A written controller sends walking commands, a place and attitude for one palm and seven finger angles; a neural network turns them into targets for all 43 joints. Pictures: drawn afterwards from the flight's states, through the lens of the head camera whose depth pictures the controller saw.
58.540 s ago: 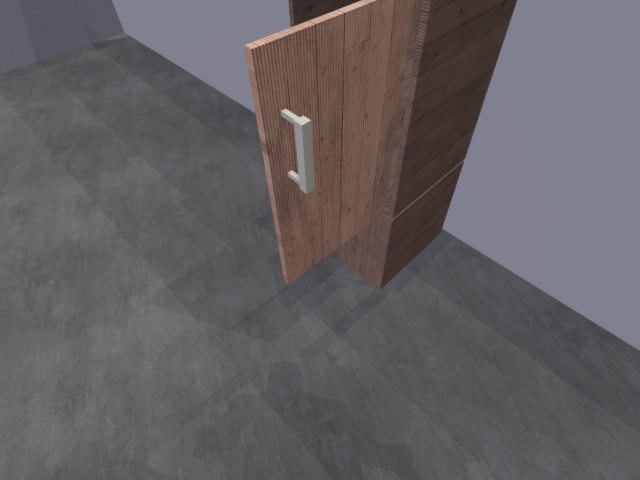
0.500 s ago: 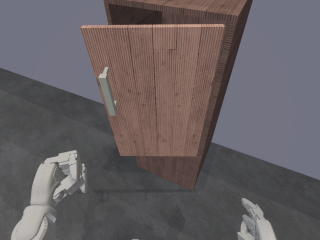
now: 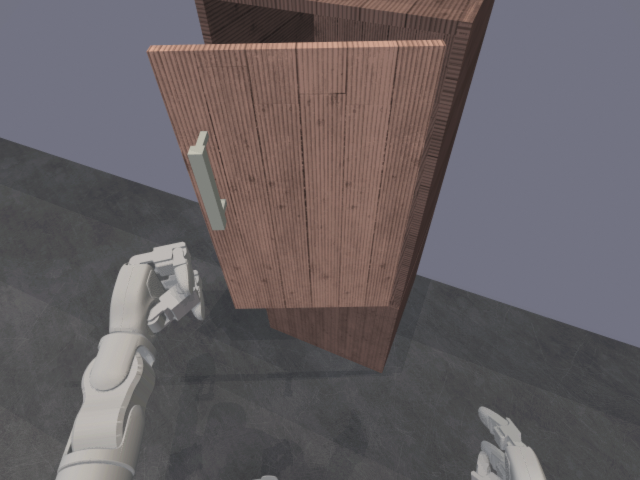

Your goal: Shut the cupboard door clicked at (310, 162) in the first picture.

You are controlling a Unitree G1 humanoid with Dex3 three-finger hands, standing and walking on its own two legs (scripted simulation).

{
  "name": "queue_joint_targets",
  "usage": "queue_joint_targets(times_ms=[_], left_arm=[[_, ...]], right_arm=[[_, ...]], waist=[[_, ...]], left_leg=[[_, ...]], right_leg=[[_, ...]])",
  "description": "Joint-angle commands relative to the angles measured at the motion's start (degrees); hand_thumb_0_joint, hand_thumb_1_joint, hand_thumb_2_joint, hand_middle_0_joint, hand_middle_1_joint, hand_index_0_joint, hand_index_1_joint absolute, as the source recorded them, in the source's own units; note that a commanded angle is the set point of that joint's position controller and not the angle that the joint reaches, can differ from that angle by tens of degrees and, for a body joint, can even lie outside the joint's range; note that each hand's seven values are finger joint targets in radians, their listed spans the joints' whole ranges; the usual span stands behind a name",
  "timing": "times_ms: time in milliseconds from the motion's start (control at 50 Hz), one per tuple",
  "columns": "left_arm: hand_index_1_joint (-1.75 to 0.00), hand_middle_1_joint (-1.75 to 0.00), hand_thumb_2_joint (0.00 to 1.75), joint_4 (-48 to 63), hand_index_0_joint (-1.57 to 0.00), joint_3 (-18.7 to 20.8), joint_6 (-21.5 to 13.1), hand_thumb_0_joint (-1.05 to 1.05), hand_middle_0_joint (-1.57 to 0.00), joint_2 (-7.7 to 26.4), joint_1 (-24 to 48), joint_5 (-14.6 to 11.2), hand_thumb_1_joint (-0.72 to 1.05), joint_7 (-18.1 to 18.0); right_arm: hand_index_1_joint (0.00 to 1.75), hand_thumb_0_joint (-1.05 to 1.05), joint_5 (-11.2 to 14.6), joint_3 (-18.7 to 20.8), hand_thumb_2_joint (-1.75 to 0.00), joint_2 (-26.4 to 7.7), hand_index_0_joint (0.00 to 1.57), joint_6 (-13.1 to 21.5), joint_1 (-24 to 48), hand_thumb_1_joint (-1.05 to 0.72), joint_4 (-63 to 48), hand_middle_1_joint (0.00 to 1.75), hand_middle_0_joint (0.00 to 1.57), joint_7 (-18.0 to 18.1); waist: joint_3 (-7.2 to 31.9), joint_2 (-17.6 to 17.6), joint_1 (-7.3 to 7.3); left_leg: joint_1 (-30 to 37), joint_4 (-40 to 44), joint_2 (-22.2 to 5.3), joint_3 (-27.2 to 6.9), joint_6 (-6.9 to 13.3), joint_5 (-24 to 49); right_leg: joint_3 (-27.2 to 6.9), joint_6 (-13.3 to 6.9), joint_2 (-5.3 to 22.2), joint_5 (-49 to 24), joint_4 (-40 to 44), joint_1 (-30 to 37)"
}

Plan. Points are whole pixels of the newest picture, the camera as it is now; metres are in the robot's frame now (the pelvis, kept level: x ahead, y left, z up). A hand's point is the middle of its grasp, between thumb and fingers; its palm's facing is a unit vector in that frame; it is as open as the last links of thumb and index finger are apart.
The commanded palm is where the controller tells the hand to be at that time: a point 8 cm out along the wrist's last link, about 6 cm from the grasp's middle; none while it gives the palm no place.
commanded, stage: bring the fist close to the handle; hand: left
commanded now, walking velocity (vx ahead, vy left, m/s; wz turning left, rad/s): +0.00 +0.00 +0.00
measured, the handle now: (211, 182) +0.51 +0.20 +0.10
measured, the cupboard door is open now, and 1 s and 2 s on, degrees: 25 25 11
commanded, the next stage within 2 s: push the door shut along its arc in 0.92 s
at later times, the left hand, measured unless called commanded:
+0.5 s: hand (214, 239) +0.39 +0.17 +0.10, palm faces +0.07 -1.00 +0.00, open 3.1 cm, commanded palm +0.37 +0.21 +0.10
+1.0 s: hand (217, 235) +0.40 +0.16 +0.10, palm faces +0.08 -1.00 +0.00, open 3.1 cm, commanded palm +0.37 +0.21 +0.10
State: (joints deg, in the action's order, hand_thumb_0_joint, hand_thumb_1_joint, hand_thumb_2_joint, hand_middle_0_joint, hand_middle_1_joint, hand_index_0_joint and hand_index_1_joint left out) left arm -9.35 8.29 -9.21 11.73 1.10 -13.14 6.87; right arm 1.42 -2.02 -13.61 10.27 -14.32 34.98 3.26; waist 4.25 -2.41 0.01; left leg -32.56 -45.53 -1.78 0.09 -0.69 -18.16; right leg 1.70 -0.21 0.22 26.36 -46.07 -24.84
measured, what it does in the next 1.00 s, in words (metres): stands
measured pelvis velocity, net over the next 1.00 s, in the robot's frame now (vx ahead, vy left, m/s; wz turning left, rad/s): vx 0.00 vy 0.00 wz -0.03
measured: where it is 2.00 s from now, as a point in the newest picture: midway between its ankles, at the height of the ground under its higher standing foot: outside the picture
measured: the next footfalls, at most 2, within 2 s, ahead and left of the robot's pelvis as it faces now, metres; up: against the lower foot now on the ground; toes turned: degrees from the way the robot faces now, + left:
none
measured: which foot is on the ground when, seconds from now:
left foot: down 0.00-1.00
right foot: down 0.00-1.00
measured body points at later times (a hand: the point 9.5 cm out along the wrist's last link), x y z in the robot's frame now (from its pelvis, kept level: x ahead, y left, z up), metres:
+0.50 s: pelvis +0.00 +0.00 +0.00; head +0.03 -0.01 +0.45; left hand +0.38 +0.22 +0.10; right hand +0.11 -0.26 -0.11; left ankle +0.05 +0.13 -0.70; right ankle -0.03 -0.12 -0.70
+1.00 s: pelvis +0.00 +0.00 +0.00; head +0.02 -0.01 +0.45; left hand +0.39 +0.22 +0.10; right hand +0.09 -0.25 -0.12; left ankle +0.05 +0.13 -0.70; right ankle -0.03 -0.12 -0.70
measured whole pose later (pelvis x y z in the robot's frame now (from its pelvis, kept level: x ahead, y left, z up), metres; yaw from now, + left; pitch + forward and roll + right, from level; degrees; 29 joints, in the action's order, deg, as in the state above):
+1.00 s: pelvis +0.00 +0.00 +0.00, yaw -1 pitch +8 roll -1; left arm -38.1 12.6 -16.2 13.1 24.7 -10.0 4.0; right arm 1.3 0.0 -14.0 2.8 -17.7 37.7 1.6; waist 5.3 -2.3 2.5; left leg -36.0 -46.0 -2.7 1.0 -0.5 -17.9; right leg 0.6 -0.1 -0.6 25.4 -46.3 -28.7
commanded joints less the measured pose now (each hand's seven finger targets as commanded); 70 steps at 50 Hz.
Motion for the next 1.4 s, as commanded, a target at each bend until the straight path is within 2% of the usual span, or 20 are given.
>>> queue_joint_targets(times_ms=[0,40,60,140,200,240,280,420,440,500,560,580,660,720,840,1020,1080,1240,1280,1380], left_arm=[[-1.5,-1.5,0.9,9.74,-1.3,2.58,-4.07,0.0,-1.3,7.05,18.33,0.37,0.9,-0.96],[-1.5,-1.5,0.9,6.75,-1.3,5.11,-4.26,0.0,-1.3,9.75,19.7,0.67,0.9,-1.76],[-1.5,-1.5,0.9,6.68,-1.3,3.36,-4.53,0.0,-1.3,7.8,21.13,0.8,0.9,-1.67],[-1.5,-1.5,0.9,1.24,-1.3,5.93,-5.49,0.0,-1.3,11.01,26.34,1.06,0.9,-1.95],[-1.5,-1.5,0.9,-1.71,-1.3,5.87,-6.29,0.0,-1.3,10.7,30.59,0.74,0.9,-1.39],[-1.5,-1.5,0.9,-4.92,-1.3,6.99,-6.76,0.0,-1.3,12.63,33.41,1.01,0.9,-1.15],[-1.5,-1.5,0.9,-4.86,-1.3,4.41,-7.47,0.0,-1.3,9.96,36.64,1.12,0.9,-0.68],[-1.5,-1.5,0.9,-15.61,-1.3,6.83,-7.88,0.0,-1.3,12.74,44.82,1.46,0.9,-1.18],[-1.5,-1.5,0.9,-16.74,-1.3,8.57,-8.25,0.0,-1.3,15.06,45.0,1.89,0.9,-1.4],[-1.5,-1.5,0.9,-17.18,-1.3,6.1,-9.66,0.0,-1.3,12.58,51.46,2.61,0.9,-1.86],[-1.5,-1.5,0.9,-18.11,-1.3,7.99,-10.62,0.0,-1.3,13.51,44.98,2.71,0.9,-2.01],[-1.5,-1.5,0.9,-17.98,-1.3,5.83,-10.56,0.0,-1.3,10.62,44.82,2.49,0.9,-1.82],[-1.5,-1.5,0.9,-19.51,-1.3,8.89,-9.9,0.0,-1.3,13.84,43.83,2.67,0.9,-2.41],[-1.5,-1.5,0.9,-15.26,-1.3,7.11,-10.59,0.0,-1.3,12.01,46.54,2.84,0.9,-2.96],[-1.5,-1.5,0.9,-15.05,-1.3,8.23,-11.52,0.0,-1.3,13.72,44.62,3.06,0.9,-3.28],[-1.5,-1.5,0.9,-16.83,-1.3,4.84,-10.64,0.0,-1.3,10.06,46.44,2.79,0.9,-2.68],[-1.5,-1.5,0.9,-20.12,-1.3,3.37,-10.7,0.0,-1.3,10.71,54.71,3.55,0.9,-2.27],[-1.5,-1.5,0.9,-32.48,-1.3,8.66,-12.58,0.0,-1.3,18.15,62.49,3.75,0.9,0.7],[-1.5,-1.5,0.9,-35.38,-1.3,6.31,-12.68,0.0,-1.3,16.23,65.59,3.87,0.9,2.09],[-1.5,-1.5,0.9,-40.48,-1.3,8.04,-12.8,0.0,-1.3,18.82,69.57,3.65,0.9,4.45]], right_arm=[[0.3,0.0,0.39,2.92,-0.9,-6.78,0.2,2.07,4.22,-0.9,-8.27,0.3,0.2,0.24],[0.3,0.0,0.27,3.05,-0.9,-7.31,0.2,1.4,3.52,-0.9,-7.54,0.3,0.2,0.36],[0.3,0.0,0.26,3.05,-0.9,-7.01,0.2,1.22,3.93,-0.9,-7.78,0.3,0.2,0.25],[0.3,0.0,0.23,3.28,-0.9,-7.54,0.2,0.2,3.12,-0.9,-6.5,0.3,0.2,0.32],[0.3,0.0,0.34,3.34,-0.9,-7.35,0.2,-0.37,2.93,-0.9,-6.02,0.3,0.2,0.28],[0.3,0.0,0.25,3.52,-0.9,-7.9,0.2,-0.93,1.96,-0.9,-5.23,0.3,0.2,0.44],[0.3,0.0,0.38,3.61,-0.9,-7.46,0.2,-1.16,2.03,-0.9,-5.41,0.3,0.2,0.27],[0.3,0.0,0.21,4.08,-0.9,-8.44,0.2,-2.64,-0.88,-0.9,-3.49,0.3,0.2,-0.06],[0.3,0.0,0.1,4.17,-0.9,-8.66,0.2,-3.03,-1.29,-0.9,-3.26,0.3,0.2,0.04],[0.3,0.0,-0.01,4.28,-0.9,-8.18,0.2,-3.4,-2.03,-0.9,-3.02,0.3,0.2,-0.36],[0.3,0.0,-0.22,4.67,-0.9,-8.41,0.2,-3.88,-2.78,-0.9,-3.89,0.3,0.2,-0.99],[0.3,0.0,-0.14,4.63,-0.9,-8.12,0.2,-3.98,-2.77,-0.9,-4.26,0.3,0.2,-1.25],[0.3,0.0,-0.06,4.86,-0.9,-8.71,0.2,-5.07,-3.39,-0.9,-4.61,0.3,0.2,-1.41],[0.3,0.0,-0.03,4.9,-0.9,-8.23,0.2,-5.2,-3.09,-0.9,-4.87,0.3,0.2,-1.5],[0.3,0.0,-0.09,4.82,-0.9,-8.35,0.2,-5.31,-3.1,-0.9,-4.39,0.3,0.2,-1.19],[0.3,0.0,0.26,4.71,-0.9,-8.07,0.2,-4.9,-2.13,-0.9,-4.48,0.3,0.2,-1.08],[0.3,0.0,0.39,4.37,-0.9,-8.29,0.2,-5.05,-2.36,-0.9,-3.27,0.3,0.2,-0.7],[0.3,0.0,-0.04,4.14,-0.9,-9.24,0.2,-5.45,-4.59,-0.9,-2.01,0.3,0.2,-0.46],[0.3,0.0,0.12,4.05,-0.9,-9.1,0.2,-5.67,-4.88,-0.9,-2.15,0.3,0.2,-0.69],[0.3,0.0,-0.11,4.65,-0.9,-10.03,0.2,-6.11,-7.65,-0.9,-1.65,0.3,0.2,-0.85]], waist=[[11.8,0.47,0.23],[11.93,3.97,0.27],[12.52,2.39,0.4],[12.03,3.76,0.79],[12.89,1.32,0.91],[13.17,3.94,1.52],[15.2,-0.01,1.78],[15.01,3.99,2.91],[15.09,3.28,2.38],[17.83,-0.16,3.22],[21.06,0.11,1.39],[20.43,0.97,1.84],[17.34,4.8,1.71],[18.81,1.01,2.15],[17.23,2.83,2.33],[16.65,1.58,2.78],[13.96,2.55,5.25],[17.48,1.71,4.77],[16.16,1.63,6.0],[18.82,3.03,7.22]], left_leg=[[14.25,5.48,1.51,-0.39,1.72,8.58],[13.2,5.46,1.32,-0.5,1.84,8.41],[13.65,5.49,1.5,-0.18,1.9,8.69],[12.77,5.19,1.43,0.03,2.01,8.23],[12.99,5.01,1.6,0.35,1.83,8.04],[12.13,4.54,1.43,0.15,2.08,8.25],[13.93,4.42,1.52,0.31,1.93,9.27],[11.57,3.73,1.53,-0.13,2.1,8.26],[11.15,3.49,1.5,-0.07,2.19,8.61],[13.3,3.02,1.39,-0.32,1.93,9.84],[13.73,2.96,1.41,-0.08,1.85,12.73],[13.49,3.01,1.42,0.11,1.92,12.82],[10.78,3.66,1.3,0.4,2.25,11.24],[13.05,3.62,1.33,0.6,2.18,11.31],[11.97,3.79,1.37,0.65,2.36,9.69],[13.6,4.32,1.14,-0.14,1.98,7.22],[12.64,4.04,1.03,-0.65,2.18,4.84],[10.63,2.36,1.47,-0.96,2.15,5.11],[9.35,2.17,1.33,-0.96,2.16,4.36],[7.92,0.27,1.13,-1.13,2.5,5.52]], right_leg=[[0.32,-0.17,-1.28,-16.95,8.03,-3.08],[0.22,-0.03,-1.4,-16.59,8.37,-2.53],[-0.03,0.0,-1.2,-17.27,8.32,-2.57],[-0.55,0.11,-1.31,-17.05,8.74,-2.95],[-0.92,0.02,-1.18,-17.4,8.75,-3.1],[-1.15,0.19,-1.28,-17.82,8.72,-2.97],[-0.89,-0.06,-1.27,-18.95,8.06,-3.52],[-0.9,0.22,-1.46,-18.43,8.0,-5.0],[-1.26,0.13,-1.49,-18.6,7.98,-4.7],[-0.84,-0.2,-1.68,-19.42,6.8,-5.91],[-0.52,-0.42,-1.86,-22.47,5.9,-3.49],[-0.3,-0.28,-2.01,-22.98,5.93,-3.65],[-0.43,0.06,-2.1,-22.26,6.71,-3.44],[-0.43,-0.13,-2.31,-21.79,6.64,-4.0],[-0.7,-0.03,-2.49,-20.38,7.24,-3.64],[-0.2,-0.25,-2.45,-16.74,7.77,-6.27],[-0.45,0.02,-2.25,-14.43,8.21,-9.12],[-1.16,-0.36,-2.14,-14.32,6.72,-9.07],[-1.11,-0.19,-2.03,-14.03,6.5,-10.77],[-1.45,0.03,-2.26,-15.38,5.35,-12.1]])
